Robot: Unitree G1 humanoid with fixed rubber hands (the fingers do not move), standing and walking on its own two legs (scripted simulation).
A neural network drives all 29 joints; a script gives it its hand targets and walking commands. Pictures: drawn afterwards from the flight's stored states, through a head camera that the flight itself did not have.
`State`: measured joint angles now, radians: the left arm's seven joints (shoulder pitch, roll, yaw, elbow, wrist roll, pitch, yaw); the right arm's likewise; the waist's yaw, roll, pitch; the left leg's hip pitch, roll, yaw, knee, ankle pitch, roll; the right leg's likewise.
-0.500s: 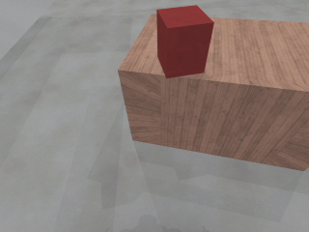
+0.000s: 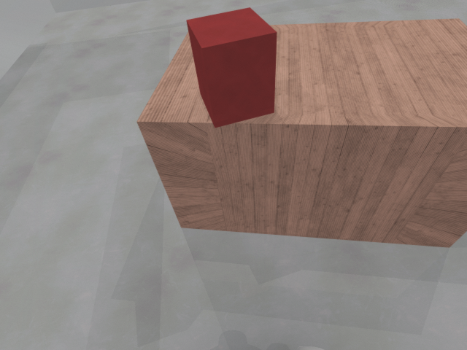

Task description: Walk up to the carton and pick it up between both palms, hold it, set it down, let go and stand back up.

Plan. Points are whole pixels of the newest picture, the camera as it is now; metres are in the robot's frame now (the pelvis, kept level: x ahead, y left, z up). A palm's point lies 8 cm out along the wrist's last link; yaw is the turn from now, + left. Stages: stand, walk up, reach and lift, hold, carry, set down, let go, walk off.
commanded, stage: walk up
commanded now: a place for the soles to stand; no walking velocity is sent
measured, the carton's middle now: (232, 68) +0.88 +0.03 +0.05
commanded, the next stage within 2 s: none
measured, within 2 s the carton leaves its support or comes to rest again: neither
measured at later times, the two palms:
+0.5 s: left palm (72, 302) +0.24 +0.37 -0.09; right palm (406, 305) +0.21 -0.27 -0.08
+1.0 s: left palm (91, 223) +0.41 +0.38 -0.07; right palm (366, 229) +0.38 -0.26 -0.10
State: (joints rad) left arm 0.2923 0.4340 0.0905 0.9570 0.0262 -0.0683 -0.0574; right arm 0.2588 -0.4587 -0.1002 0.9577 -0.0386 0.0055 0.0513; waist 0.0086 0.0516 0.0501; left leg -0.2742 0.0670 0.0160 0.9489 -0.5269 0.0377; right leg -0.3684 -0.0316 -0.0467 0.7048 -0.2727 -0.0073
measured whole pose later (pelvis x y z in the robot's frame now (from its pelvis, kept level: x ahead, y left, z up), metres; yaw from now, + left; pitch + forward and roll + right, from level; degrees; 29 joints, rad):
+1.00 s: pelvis +0.34 +0.07 +0.00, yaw -6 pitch -2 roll -1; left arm 0.37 0.42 0.03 0.80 0.01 -0.10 -0.02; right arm 0.26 -0.44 -0.08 0.83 -0.02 -0.01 0.08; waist 0.02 0.06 0.07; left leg -0.51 0.12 0.02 0.82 -0.31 0.01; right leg -0.27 -0.07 -0.05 0.67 -0.37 0.01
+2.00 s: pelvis +0.42 +0.09 +0.01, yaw -8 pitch -2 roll +1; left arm 0.10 0.37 0.02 1.02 0.02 0.02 -0.03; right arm 0.17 -0.40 -0.02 1.05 -0.01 -0.05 0.00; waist -0.01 -0.02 0.05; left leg -0.30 0.04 0.06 0.60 -0.27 -0.02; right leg -0.32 -0.05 -0.09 0.63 -0.28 -0.02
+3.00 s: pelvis +0.44 +0.08 +0.00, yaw -7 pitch -1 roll +0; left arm 0.08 0.37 0.04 0.73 0.03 0.37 0.02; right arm 0.05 -0.36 -0.15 1.10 -0.10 -0.14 0.07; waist -0.01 -0.02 0.10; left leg -0.36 0.07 0.04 0.75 -0.36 -0.03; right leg -0.37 -0.03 -0.10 0.76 -0.37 -0.03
